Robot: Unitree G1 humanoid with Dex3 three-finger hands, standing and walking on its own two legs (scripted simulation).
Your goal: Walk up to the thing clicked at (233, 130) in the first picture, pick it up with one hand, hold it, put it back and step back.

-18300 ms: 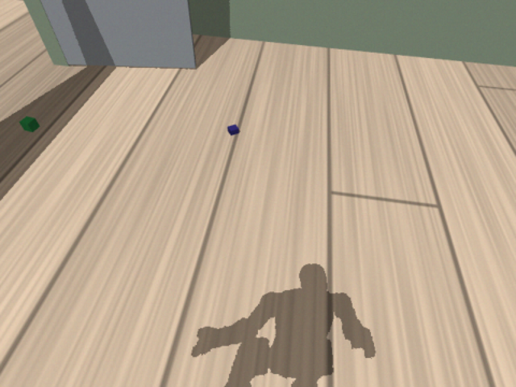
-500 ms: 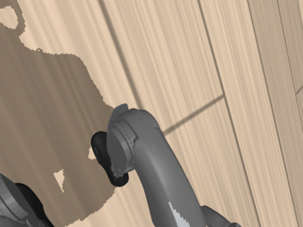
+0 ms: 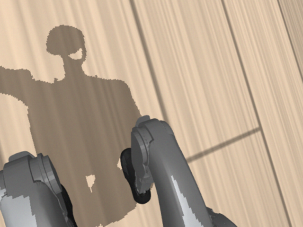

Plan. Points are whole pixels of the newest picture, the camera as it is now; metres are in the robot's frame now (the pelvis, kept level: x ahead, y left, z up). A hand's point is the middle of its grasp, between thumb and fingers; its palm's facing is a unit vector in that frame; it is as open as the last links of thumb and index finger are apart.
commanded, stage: settle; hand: left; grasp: from above
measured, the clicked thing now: out of the picture +0.47 +0.36 -0.24
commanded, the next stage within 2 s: lift in 0.16 s
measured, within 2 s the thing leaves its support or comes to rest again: neither
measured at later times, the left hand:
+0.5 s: hand out of the picture +0.47 +0.34 -0.13, palm faces -0.23 -0.33 -0.92, open 7.5 cm
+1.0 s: hand out of the picture +0.38 +0.33 +0.04, palm faces -0.26 -0.29 -0.92, open 7.5 cm
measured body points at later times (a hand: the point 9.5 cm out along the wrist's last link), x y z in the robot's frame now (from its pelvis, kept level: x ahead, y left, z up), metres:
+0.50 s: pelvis +0.01 -0.01 +0.01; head +0.25 +0.06 +0.38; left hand +0.48 +0.35 -0.08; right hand +0.04 -0.27 -0.09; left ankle +0.07 +0.13 -0.30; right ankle +0.12 -0.13 -0.30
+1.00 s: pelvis +0.00 -0.01 +0.13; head +0.16 +0.03 +0.54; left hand +0.39 +0.34 +0.09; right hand +0.13 -0.27 +0.00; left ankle +0.06 +0.13 -0.30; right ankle +0.12 -0.13 -0.30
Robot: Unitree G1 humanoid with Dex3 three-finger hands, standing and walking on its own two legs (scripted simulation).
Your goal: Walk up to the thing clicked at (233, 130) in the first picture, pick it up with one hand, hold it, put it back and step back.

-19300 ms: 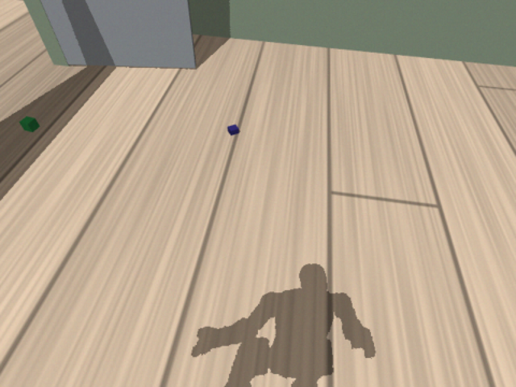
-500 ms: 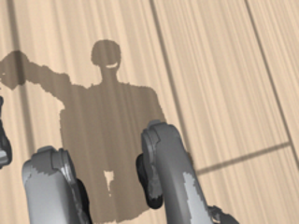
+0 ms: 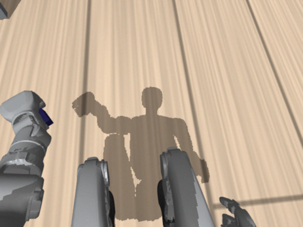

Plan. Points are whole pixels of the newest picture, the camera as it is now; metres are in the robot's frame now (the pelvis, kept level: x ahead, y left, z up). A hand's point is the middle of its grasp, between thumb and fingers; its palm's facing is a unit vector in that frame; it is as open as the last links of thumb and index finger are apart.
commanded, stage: lift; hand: left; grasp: from above
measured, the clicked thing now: (39, 120) +0.44 +0.29 -0.14
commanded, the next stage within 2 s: hold in 0.92 s
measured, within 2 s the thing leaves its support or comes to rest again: neither
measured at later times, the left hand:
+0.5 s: hand out of the picture +0.40 +0.24 +0.11, palm faces -0.34 -0.28 -0.90, open 7.5 cm
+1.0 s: hand out of the picture +0.41 +0.25 +0.20, palm faces -0.35 -0.28 -0.89, open 7.5 cm
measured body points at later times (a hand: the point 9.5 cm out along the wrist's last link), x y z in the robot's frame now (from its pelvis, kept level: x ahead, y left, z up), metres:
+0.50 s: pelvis +0.05 -0.01 +0.20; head +0.14 +0.00 +0.64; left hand +0.41 +0.25 +0.16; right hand +0.15 -0.27 +0.07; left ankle +0.09 +0.13 -0.43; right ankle +0.10 -0.13 -0.43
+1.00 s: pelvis +0.09 +0.00 +0.28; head +0.14 +0.00 +0.72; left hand +0.42 +0.26 +0.25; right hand +0.17 -0.26 +0.15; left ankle +0.08 +0.13 -0.43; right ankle +0.10 -0.13 -0.43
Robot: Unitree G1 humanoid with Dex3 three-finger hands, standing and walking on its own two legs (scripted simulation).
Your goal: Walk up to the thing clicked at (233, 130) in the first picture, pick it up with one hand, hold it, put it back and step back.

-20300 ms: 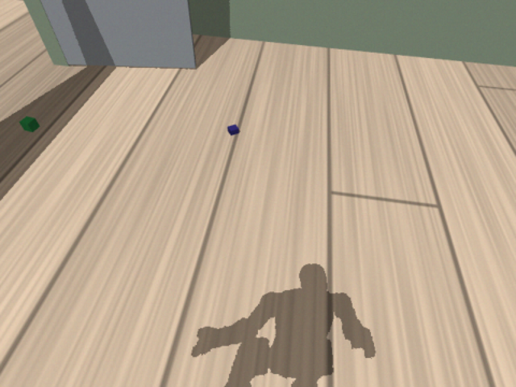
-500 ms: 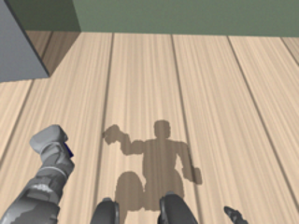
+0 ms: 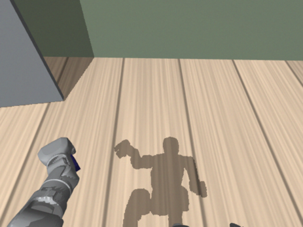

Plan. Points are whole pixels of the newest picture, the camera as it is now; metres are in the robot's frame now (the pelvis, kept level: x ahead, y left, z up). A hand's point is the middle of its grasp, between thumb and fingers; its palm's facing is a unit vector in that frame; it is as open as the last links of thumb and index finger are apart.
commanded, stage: hold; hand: left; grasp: from above
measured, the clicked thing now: (68, 166) +0.34 +0.24 -0.12
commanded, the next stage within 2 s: crouch in 1.92 s
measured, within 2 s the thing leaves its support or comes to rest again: neither
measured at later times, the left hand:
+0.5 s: hand (61, 160) +0.32 +0.23 -0.04, palm faces -0.33 -0.26 -0.91, open 7.5 cm
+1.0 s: hand (60, 163) +0.30 +0.22 -0.02, palm faces -0.32 -0.26 -0.91, open 7.5 cm
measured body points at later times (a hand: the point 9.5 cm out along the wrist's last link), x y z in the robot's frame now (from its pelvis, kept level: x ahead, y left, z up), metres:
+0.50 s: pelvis +0.00 +0.00 +0.02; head +0.02 -0.01 +0.47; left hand +0.33 +0.24 +0.02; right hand +0.11 -0.25 -0.11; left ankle +0.00 +0.13 -0.70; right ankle +0.01 -0.13 -0.70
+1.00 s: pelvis +0.00 +0.00 +0.03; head +0.00 -0.02 +0.48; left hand +0.32 +0.23 +0.03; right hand +0.12 -0.25 -0.10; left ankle +0.00 +0.13 -0.70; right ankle +0.01 -0.13 -0.70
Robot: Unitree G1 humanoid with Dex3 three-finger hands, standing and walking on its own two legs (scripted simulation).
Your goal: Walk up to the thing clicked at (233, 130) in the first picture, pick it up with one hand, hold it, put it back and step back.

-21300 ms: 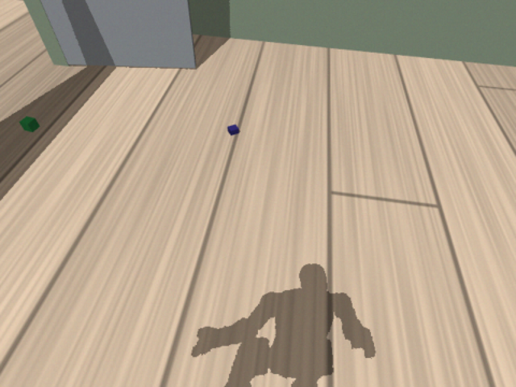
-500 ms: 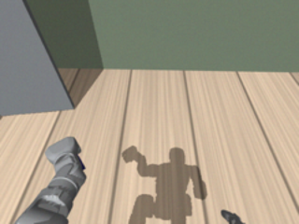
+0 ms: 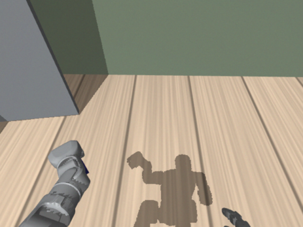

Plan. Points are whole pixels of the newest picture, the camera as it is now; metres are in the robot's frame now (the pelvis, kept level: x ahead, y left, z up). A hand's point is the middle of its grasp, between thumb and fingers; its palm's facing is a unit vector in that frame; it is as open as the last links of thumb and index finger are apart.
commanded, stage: hold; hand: left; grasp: from above
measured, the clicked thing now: (76, 169) +0.32 +0.24 -0.09
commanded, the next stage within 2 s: crouch in 0.92 s
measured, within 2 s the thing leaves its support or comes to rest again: neither
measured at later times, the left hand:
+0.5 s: hand (72, 168) +0.30 +0.23 -0.04, palm faces -0.31 -0.28 -0.91, open 7.5 cm
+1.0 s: hand (75, 167) +0.31 +0.23 -0.05, palm faces -0.33 -0.27 -0.90, open 7.6 cm
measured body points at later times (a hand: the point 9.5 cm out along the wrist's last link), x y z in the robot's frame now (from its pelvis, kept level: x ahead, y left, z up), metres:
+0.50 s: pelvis +0.00 +0.00 +0.00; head +0.01 -0.02 +0.45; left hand +0.31 +0.24 +0.01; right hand +0.16 -0.24 -0.11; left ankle +0.00 +0.13 -0.73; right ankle +0.01 -0.13 -0.73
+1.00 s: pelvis +0.01 +0.00 +0.00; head +0.02 -0.02 +0.45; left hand +0.32 +0.24 +0.01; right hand +0.15 -0.24 -0.12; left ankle +0.00 +0.13 -0.73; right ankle +0.01 -0.13 -0.73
